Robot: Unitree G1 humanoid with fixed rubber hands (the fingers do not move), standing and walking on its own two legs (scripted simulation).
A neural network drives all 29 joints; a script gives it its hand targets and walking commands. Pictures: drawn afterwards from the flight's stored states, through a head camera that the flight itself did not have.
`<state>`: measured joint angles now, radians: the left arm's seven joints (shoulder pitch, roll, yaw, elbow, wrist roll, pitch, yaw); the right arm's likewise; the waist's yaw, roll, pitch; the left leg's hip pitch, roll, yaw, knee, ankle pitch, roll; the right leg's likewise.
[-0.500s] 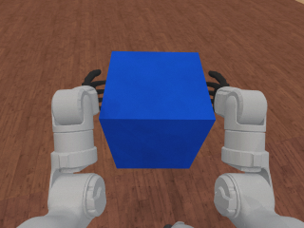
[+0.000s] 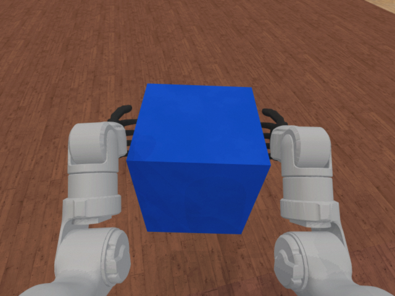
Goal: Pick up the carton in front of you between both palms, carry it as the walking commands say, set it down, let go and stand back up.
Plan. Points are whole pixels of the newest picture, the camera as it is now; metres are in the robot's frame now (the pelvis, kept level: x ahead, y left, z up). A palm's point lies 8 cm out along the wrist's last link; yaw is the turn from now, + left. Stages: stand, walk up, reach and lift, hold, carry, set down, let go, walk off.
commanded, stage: carry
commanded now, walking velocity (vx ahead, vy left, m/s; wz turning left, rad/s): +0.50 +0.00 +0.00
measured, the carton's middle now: (196, 163) +0.38 -0.01 +0.08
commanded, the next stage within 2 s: none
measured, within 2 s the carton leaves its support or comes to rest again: neither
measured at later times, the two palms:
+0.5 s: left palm (132, 45) +0.65 +0.14 +0.21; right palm (249, 36) +0.69 -0.16 +0.21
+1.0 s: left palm (145, 17) +0.97 +0.14 +0.17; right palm (231, 17) +0.95 -0.16 +0.17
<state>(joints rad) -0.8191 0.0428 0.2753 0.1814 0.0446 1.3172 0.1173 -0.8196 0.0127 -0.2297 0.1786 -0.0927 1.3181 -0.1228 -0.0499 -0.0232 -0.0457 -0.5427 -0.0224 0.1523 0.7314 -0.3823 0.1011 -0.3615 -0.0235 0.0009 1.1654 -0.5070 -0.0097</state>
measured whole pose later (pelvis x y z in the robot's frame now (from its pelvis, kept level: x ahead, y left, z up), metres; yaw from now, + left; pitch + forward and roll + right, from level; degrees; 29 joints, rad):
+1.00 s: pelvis +0.60 +0.01 +0.07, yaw -1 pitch +5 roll -2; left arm -0.67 -0.05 0.25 0.11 0.11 1.26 0.12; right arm -0.64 0.05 -0.26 0.11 -0.08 1.25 -0.12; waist -0.04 0.00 -0.01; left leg -0.24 0.00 0.13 0.37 -0.22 0.08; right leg -0.64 -0.05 -0.06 0.92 -0.29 0.02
